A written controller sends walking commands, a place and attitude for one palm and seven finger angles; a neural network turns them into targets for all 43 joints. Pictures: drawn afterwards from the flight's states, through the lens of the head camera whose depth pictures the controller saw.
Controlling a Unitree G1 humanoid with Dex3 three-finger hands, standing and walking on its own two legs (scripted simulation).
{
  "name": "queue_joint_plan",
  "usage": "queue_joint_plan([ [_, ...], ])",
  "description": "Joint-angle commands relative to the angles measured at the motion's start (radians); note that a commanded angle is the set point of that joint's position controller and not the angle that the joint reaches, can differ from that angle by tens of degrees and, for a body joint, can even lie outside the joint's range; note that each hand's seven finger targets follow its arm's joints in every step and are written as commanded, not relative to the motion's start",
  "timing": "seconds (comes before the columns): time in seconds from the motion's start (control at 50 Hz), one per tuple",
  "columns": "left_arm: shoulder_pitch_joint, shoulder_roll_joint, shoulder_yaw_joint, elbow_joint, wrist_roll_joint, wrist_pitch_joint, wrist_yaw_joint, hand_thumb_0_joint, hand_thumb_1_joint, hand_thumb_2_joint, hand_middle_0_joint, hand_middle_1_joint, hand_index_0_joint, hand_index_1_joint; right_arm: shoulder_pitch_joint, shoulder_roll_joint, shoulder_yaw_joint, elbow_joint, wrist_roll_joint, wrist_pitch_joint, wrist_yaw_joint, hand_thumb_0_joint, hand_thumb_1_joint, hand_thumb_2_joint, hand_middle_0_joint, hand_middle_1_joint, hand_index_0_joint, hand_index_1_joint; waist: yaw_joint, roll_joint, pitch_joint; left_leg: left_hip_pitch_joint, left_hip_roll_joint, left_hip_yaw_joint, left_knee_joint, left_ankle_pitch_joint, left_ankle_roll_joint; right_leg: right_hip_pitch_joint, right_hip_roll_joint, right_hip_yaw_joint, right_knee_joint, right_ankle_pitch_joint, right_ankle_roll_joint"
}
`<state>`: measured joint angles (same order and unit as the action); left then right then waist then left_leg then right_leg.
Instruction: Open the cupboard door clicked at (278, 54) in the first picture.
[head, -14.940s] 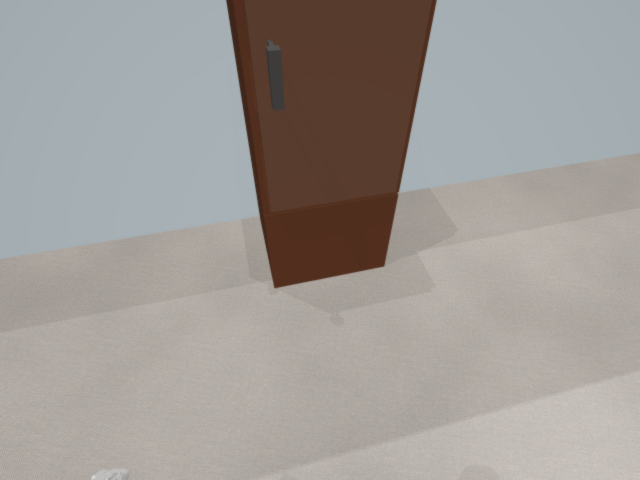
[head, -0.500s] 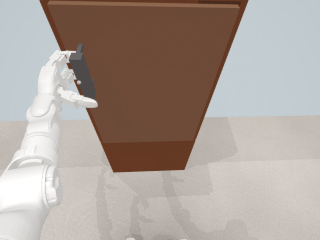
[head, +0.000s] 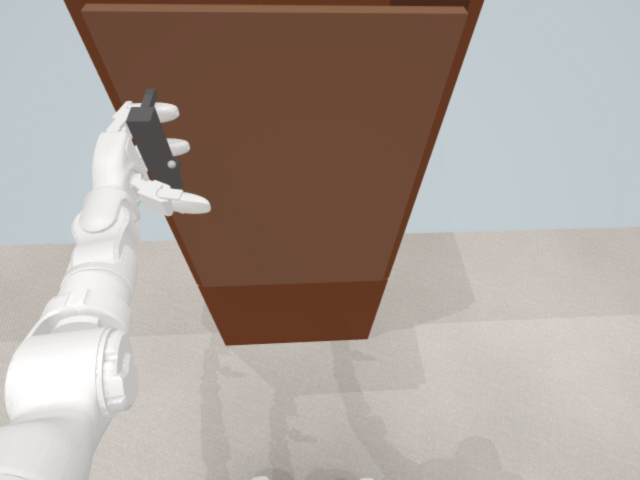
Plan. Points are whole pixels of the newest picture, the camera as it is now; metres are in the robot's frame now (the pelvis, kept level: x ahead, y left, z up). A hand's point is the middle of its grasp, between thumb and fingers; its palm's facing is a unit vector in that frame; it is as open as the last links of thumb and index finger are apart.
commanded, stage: slide the fingers in behind the handle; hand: left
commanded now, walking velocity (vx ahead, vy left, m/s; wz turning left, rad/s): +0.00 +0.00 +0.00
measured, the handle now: (161, 145) +0.52 +0.19 +0.12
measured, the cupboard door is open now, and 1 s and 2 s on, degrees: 0 0 34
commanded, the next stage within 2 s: close the thumb around the handle in 0.30 s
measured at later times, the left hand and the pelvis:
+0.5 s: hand (169, 162) +0.48 +0.17 +0.13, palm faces +0.01 -1.00 +0.00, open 13.5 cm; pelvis +0.00 +0.00 +0.00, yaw +1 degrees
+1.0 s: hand (173, 163) +0.48 +0.17 +0.12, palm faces +0.02 -1.00 +0.00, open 5.9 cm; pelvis +0.00 +0.01 +0.00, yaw +0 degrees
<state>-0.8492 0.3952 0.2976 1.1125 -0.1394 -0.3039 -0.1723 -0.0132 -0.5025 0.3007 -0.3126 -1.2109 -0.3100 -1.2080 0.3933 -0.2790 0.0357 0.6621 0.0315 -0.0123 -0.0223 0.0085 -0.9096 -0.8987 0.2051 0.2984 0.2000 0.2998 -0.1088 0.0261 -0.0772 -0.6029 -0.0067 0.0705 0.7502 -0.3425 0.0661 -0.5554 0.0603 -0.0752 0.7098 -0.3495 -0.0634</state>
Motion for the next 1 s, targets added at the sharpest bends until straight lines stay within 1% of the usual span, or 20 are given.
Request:
queue_joint_plan([
  [0.0,-0.477,0.235,0.025,-0.206,-0.012,-0.068,-0.008,0.0,-0.5,0.3,-0.3,-1.2,-0.3,-1.2,0.079,-0.156,-0.056,-0.087,0.01,-0.027,-0.011,0.0,-0.9,-0.9,0.2,0.3,0.2,0.3,-0.008,0.013,-0.334,0.238,0.005,-0.104,-0.072,0.234,-0.014,0.092,-0.017,0.086,-0.094,0.302,0.041],
  [0.02,-0.503,0.215,0.004,-0.226,-0.015,-0.069,-0.012,0.0,-0.5,0.3,-0.3,-1.2,-0.3,-1.2,0.077,-0.155,-0.056,-0.086,0.01,-0.028,-0.011,0.0,-0.9,-0.9,0.2,0.3,0.2,0.3,-0.022,0.019,-0.343,0.259,0.007,-0.104,-0.072,0.234,-0.014,0.08,-0.017,0.085,-0.096,0.3,0.042],
  [0.06,-0.494,0.217,0.004,-0.215,-0.015,-0.07,-0.012,0.0,-0.5,0.3,-0.3,-1.2,-0.3,-1.2,0.075,-0.155,-0.054,-0.085,0.011,-0.028,-0.012,0.0,-0.9,-0.9,0.2,0.3,0.2,0.3,-0.016,0.059,-0.346,0.275,0.007,-0.109,-0.069,0.246,-0.017,0.063,-0.018,0.083,-0.093,0.296,0.038],
  [0.14,-0.509,0.226,0.022,-0.182,-0.025,-0.061,-0.008,0.0,-0.5,0.3,-0.3,-1.2,-0.3,-1.2,0.087,-0.161,-0.054,-0.08,0.009,-0.03,-0.016,0.0,-0.9,-0.9,0.2,0.3,0.2,0.3,-0.027,-0.019,-0.332,0.241,0.006,-0.111,-0.066,0.224,-0.012,0.073,-0.017,0.081,-0.097,0.281,0.042],
  [0.26,-0.516,0.216,0.01,-0.196,-0.02,-0.06,-0.011,0.0,-0.5,0.3,-0.3,-1.2,-0.3,-1.2,0.086,-0.158,-0.057,-0.079,0.008,-0.029,-0.014,0.0,-0.9,-0.9,0.2,0.3,0.2,0.3,-0.022,0.021,-0.379,0.271,0.005,-0.111,-0.061,0.259,-0.015,0.073,-0.018,0.082,-0.088,0.307,0.043],
  [0.38,-0.508,0.234,0.023,-0.177,-0.019,-0.056,-0.012,0.0,-0.5,0.3,-0.3,-1.2,-0.3,-1.2,0.088,-0.161,-0.057,-0.076,0.01,-0.023,-0.014,0.0,-0.9,-0.9,0.2,0.3,0.2,0.3,-0.024,0.004,-0.348,0.245,0.006,-0.11,-0.061,0.241,-0.013,0.07,-0.018,0.084,-0.094,0.299,0.043],
  [0.42,-0.528,0.224,0.009,-0.195,-0.02,-0.057,-0.015,0.0,-0.388,0.348,-0.308,-1.212,-0.308,-1.212,0.089,-0.161,-0.057,-0.077,0.01,-0.024,-0.013,0.0,-0.9,-0.9,0.2,0.3,0.2,0.3,-0.029,0.01,-0.36,0.259,0.008,-0.117,-0.064,0.242,-0.015,0.062,-0.017,0.08,-0.092,0.29,0.042],
  [0.46,-0.484,0.237,0.032,-0.181,-0.022,-0.057,-0.012,0.0,-0.276,0.396,-0.316,-1.224,-0.316,-1.224,0.089,-0.161,-0.057,-0.082,0.008,-0.022,-0.012,0.0,-0.9,-0.9,0.2,0.3,0.2,0.3,-0.013,0.029,-0.366,0.266,0.006,-0.114,-0.059,0.262,-0.016,0.064,-0.015,0.079,-0.088,0.302,0.039],
  [0.5,-0.517,0.217,0.006,-0.173,-0.022,-0.051,-0.015,0.0,-0.164,0.444,-0.324,-1.236,-0.324,-1.236,0.087,-0.161,-0.054,-0.079,0.011,-0.022,-0.014,0.0,-0.9,-0.9,0.2,0.3,0.2,0.3,-0.034,0.003,-0.324,0.24,0.008,-0.115,-0.066,0.224,-0.014,0.048,-0.016,0.079,-0.097,0.273,0.043],
  [0.58,-0.528,0.223,0.004,-0.164,-0.018,-0.05,-0.015,0.0,0.06,0.54,-0.34,-1.26,-0.34,-1.26,0.092,-0.163,-0.055,-0.079,0.01,-0.023,-0.017,0.0,-0.9,-0.9,0.2,0.3,0.2,0.3,-0.04,-0.002,-0.331,0.233,0.009,-0.116,-0.066,0.205,-0.012,0.047,-0.018,0.082,-0.099,0.257,0.045],
  [0.6,-0.524,0.242,0.021,-0.163,-0.015,-0.051,-0.013,0.0,0.116,0.564,-0.344,-1.266,-0.344,-1.266,0.095,-0.165,-0.055,-0.079,0.008,-0.023,-0.017,0.0,-0.9,-0.9,0.2,0.3,0.2,0.3,-0.026,0.023,-0.345,0.239,0.009,-0.12,-0.068,0.207,-0.016,0.046,-0.018,0.08,-0.094,0.25,0.041],
  [0.64,-0.546,0.207,-0.002,-0.169,-0.018,-0.057,-0.01,0.0,0.228,0.612,-0.352,-1.278,-0.352,-1.278,0.099,-0.161,-0.055,-0.078,0.007,-0.026,-0.015,0.0,-0.9,-0.9,0.2,0.3,0.2,0.3,-0.036,0.035,-0.344,0.265,0.008,-0.126,-0.064,0.228,-0.017,0.025,-0.016,0.072,-0.09,0.25,0.038],
  [0.68,-0.518,0.235,0.023,-0.153,-0.013,-0.055,-0.008,0.0,0.34,0.66,-0.36,-1.29,-0.36,-1.29,0.102,-0.166,-0.058,-0.073,0.005,-0.026,-0.014,0.0,-0.9,-0.9,0.2,0.3,0.2,0.3,-0.027,0.027,-0.358,0.266,0.012,-0.127,-0.062,0.23,-0.019,0.024,-0.014,0.072,-0.087,0.249,0.038],
  [0.72,-0.541,0.203,-0.006,-0.181,-0.014,-0.06,-0.01,0.0,0.452,0.708,-0.368,-1.302,-0.368,-1.302,0.099,-0.162,-0.057,-0.076,0.005,-0.028,-0.012,0.0,-0.9,-0.9,0.2,0.3,0.2,0.3,-0.033,0.031,-0.365,0.275,0.012,-0.127,-0.066,0.231,-0.02,0.026,-0.014,0.071,-0.087,0.25,0.04],
  [0.78,-0.498,0.195,-0.001,-0.194,-0.015,-0.073,-0.006,0.0,0.62,0.78,-0.38,-1.32,-0.38,-1.32,0.097,-0.161,-0.059,-0.08,0.004,-0.027,-0.008,0.0,-0.9,-0.9,0.2,0.3,0.2,0.3,-0.015,0.052,-0.383,0.307,0.014,-0.131,-0.063,0.271,-0.025,0.022,-0.011,0.064,-0.08,0.269,0.034],
  [0.82,-0.529,0.16,-0.03,-0.192,-0.018,-0.072,-0.004,0.0,0.732,0.828,-0.388,-1.332,-0.388,-1.332,0.093,-0.161,-0.059,-0.075,0.005,-0.028,-0.006,0.0,-0.9,-0.9,0.2,0.3,0.2,0.3,-0.034,0.034,-0.343,0.306,0.017,-0.138,-0.066,0.24,-0.025,-0.012,-0.008,0.061,-0.086,0.236,0.036],
  [0.84,-0.539,0.192,-0.001,-0.193,-0.023,-0.078,0.003,0.0,0.788,0.852,-0.392,-1.338,-0.392,-1.338,0.1,-0.165,-0.06,-0.071,0.004,-0.029,-0.009,0.0,-0.9,-0.9,0.2,0.3,0.2,0.3,-0.034,-0.001,-0.343,0.296,0.017,-0.141,-0.064,0.245,-0.022,0.002,-0.007,0.059,-0.084,0.24,0.035],
  [0.86,-0.522,0.226,0.025,-0.206,-0.019,-0.082,0.007,0.0,0.844,0.876,-0.396,-1.344,-0.396,-1.344,0.095,-0.168,-0.062,-0.074,0.003,-0.028,-0.009,0.0,-0.9,-0.9,0.2,0.3,0.2,0.3,-0.016,0.024,-0.376,0.296,0.016,-0.136,-0.067,0.249,-0.025,0.023,-0.009,0.065,-0.08,0.248,0.035],
  [0.88,-0.518,0.203,0.011,-0.202,-0.019,-0.079,0.01,0.0,0.9,0.9,-0.4,-1.35,-0.4,-1.35,0.094,-0.164,-0.058,-0.079,0.003,-0.029,-0.009,0.0,-0.9,-0.9,0.2,0.3,0.2,0.3,-0.019,0.026,-0.377,0.298,0.014,-0.134,-0.069,0.257,-0.025,0.027,-0.008,0.065,-0.079,0.257,0.035],
  [0.98,-0.503,0.224,0.025,-0.216,-0.007,-0.093,0.017,0.0,0.9,0.9,-0.4,-1.35,-0.4,-1.35,0.096,-0.164,-0.062,-0.074,0.002,-0.028,-0.006,0.0,-0.9,-0.9,0.2,0.3,0.2,0.3,-0.012,0.024,-0.39,0.313,0.018,-0.136,-0.065,0.287,-0.028,0.034,-0.007,0.061,-0.072,0.277,0.034],
])
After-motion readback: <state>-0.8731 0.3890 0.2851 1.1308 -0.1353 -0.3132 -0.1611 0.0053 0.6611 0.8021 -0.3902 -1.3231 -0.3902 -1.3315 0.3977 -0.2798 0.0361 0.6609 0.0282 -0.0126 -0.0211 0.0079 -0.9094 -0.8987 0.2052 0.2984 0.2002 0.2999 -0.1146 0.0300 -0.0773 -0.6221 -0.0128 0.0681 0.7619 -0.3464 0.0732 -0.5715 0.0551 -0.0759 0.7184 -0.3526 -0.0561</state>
